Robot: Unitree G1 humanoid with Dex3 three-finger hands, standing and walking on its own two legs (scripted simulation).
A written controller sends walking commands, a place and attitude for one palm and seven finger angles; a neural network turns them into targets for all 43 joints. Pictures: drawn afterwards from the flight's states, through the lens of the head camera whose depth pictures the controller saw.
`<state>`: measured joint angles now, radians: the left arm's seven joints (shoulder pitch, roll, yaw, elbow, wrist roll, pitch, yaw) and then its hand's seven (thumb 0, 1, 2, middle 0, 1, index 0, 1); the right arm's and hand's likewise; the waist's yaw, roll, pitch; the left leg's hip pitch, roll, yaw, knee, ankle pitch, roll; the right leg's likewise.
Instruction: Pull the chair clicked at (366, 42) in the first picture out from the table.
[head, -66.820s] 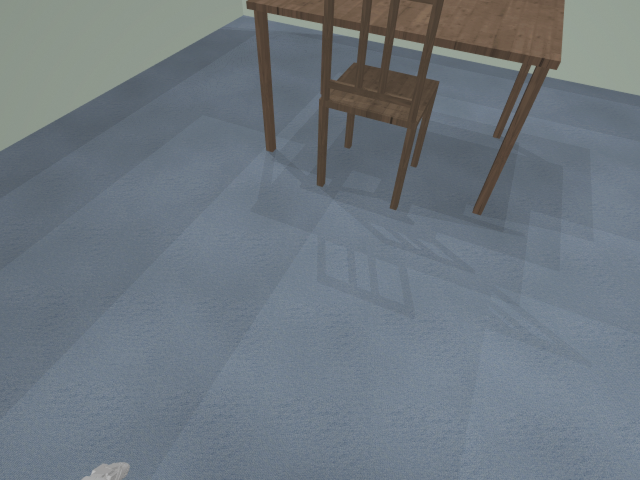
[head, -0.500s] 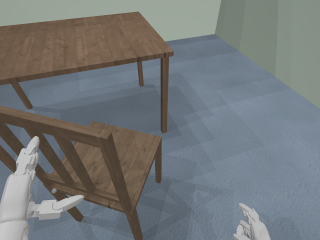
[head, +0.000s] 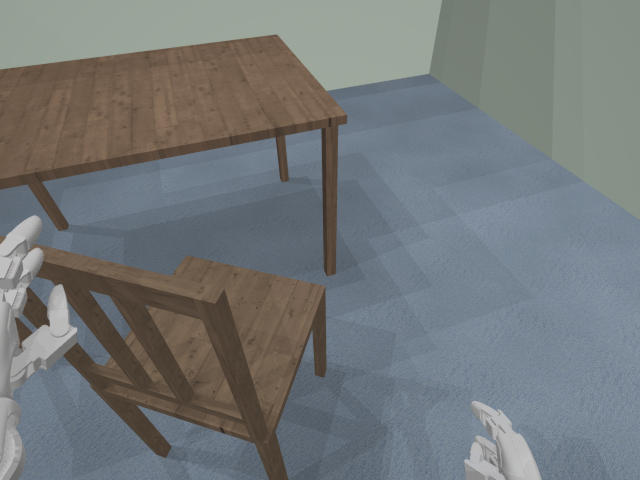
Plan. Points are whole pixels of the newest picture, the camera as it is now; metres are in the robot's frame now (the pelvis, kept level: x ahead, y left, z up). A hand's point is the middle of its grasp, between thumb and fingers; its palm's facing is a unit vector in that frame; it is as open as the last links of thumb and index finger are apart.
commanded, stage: draw the hand back to the body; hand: left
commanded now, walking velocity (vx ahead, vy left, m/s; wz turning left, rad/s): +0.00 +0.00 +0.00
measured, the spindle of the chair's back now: (110, 339) +0.32 +0.40 -0.08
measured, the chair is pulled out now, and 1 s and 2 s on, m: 0.49 0.49 0.49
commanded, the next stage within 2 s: step back with the hand held close in 0.22 s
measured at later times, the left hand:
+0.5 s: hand (79, 364) +0.16 +0.24 +0.16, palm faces +0.41 -0.80 -0.43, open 7.4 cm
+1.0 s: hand (38, 416) +0.12 +0.26 +0.15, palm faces +0.37 -0.78 -0.51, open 7.4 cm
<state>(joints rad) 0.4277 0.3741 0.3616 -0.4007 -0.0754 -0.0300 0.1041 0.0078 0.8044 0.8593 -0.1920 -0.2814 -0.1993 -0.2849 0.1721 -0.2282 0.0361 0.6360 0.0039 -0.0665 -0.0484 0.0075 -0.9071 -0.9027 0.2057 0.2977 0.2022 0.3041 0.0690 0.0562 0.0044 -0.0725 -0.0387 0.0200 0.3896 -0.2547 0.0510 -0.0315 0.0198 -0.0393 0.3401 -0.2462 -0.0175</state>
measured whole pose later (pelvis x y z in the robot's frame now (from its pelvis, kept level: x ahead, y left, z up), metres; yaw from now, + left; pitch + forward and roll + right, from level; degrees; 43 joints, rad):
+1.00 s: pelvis -0.08 +0.00 -0.01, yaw -1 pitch +0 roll -1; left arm 0.56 0.42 0.39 -0.50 -0.01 -0.19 0.14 0.01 0.88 0.90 -0.21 -0.30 -0.22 -0.30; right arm 0.20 -0.22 0.01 0.56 0.01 -0.04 -0.09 0.01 -0.91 -0.90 0.21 0.30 0.20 0.30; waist 0.00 0.00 0.03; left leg -0.32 -0.03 0.03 0.50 -0.17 0.06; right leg -0.29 0.02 -0.04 0.45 -0.16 -0.01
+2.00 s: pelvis -0.27 -0.03 -0.01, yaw -3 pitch +1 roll +1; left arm 0.47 0.46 0.42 -0.47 -0.05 -0.15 0.14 0.01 0.89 0.90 -0.21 -0.30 -0.21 -0.30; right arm 0.13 -0.21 -0.01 0.63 0.00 -0.06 -0.08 0.01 -0.91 -0.90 0.20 0.30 0.20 0.30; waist -0.01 -0.07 0.05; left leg -0.35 -0.04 0.02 0.45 -0.11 0.02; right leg -0.36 0.05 0.06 0.76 -0.48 0.01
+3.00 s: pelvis -0.41 -0.10 -0.02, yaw +5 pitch -3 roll +2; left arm 0.53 0.44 0.41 -0.44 0.01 -0.19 0.15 0.01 0.88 0.90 -0.21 -0.30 -0.22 -0.30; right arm 0.27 -0.18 0.01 0.63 0.01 -0.13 -0.06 0.01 -0.91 -0.90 0.20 0.30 0.20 0.30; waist -0.01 -0.03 -0.05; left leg -0.24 0.01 0.08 0.54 -0.25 0.00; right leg -0.33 -0.01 -0.05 0.77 -0.41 0.01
